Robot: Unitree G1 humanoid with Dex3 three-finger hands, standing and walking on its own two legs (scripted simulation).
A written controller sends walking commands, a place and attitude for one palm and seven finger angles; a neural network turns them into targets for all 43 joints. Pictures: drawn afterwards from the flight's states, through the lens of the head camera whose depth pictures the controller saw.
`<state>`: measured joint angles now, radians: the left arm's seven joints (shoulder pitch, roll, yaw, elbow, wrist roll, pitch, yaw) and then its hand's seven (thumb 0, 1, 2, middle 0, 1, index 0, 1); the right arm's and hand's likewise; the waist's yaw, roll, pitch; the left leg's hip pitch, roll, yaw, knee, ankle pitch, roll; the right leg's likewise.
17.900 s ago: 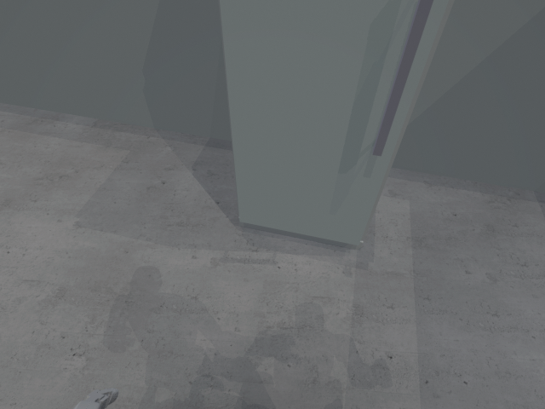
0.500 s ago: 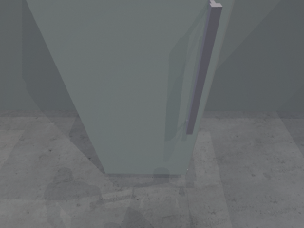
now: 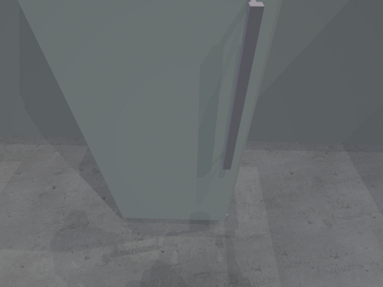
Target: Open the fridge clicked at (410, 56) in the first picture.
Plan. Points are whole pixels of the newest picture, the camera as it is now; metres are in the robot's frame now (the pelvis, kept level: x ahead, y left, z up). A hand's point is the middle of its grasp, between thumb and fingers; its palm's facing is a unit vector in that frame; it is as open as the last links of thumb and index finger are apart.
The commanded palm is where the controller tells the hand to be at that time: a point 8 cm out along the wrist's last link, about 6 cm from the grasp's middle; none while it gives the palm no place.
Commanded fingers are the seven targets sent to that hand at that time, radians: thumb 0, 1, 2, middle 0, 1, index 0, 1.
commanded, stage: come to a stop and stand still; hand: right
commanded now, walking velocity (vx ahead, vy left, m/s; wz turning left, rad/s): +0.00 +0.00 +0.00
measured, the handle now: (235, 103) +0.54 -0.08 +0.10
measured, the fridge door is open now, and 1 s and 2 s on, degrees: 0 0 0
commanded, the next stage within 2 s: look again from close up in 0.04 s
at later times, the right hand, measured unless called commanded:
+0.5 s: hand out of the picture -0.03 -0.20 -0.17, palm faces +0.00 +0.97 -0.23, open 7.4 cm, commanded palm none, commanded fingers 0.00 -0.90 -0.90 0.20 0.30 0.20 0.30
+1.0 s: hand out of the picture +0.00 -0.18 -0.17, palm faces -0.02 +0.97 -0.24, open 7.4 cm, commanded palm none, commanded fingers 0.00 -0.90 -0.90 0.20 0.30 0.20 0.30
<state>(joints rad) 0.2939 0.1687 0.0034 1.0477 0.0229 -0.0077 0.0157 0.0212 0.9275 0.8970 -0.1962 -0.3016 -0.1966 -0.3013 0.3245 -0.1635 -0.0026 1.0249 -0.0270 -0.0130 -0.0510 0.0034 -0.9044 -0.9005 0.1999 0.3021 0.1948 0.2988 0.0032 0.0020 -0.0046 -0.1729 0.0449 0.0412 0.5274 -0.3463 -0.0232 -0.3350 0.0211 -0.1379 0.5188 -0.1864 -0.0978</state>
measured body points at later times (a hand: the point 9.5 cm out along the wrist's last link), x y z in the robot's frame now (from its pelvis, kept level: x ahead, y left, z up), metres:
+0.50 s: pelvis -0.01 +0.00 +0.01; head -0.01 -0.02 +0.46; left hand +0.05 +0.25 -0.13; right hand -0.03 -0.25 -0.15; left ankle -0.04 +0.14 -0.73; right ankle +0.06 -0.06 -0.73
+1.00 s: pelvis +0.00 +0.02 +0.01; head +0.00 +0.01 +0.46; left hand +0.03 +0.28 -0.14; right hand +0.00 -0.23 -0.15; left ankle -0.04 +0.14 -0.73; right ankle +0.06 -0.06 -0.73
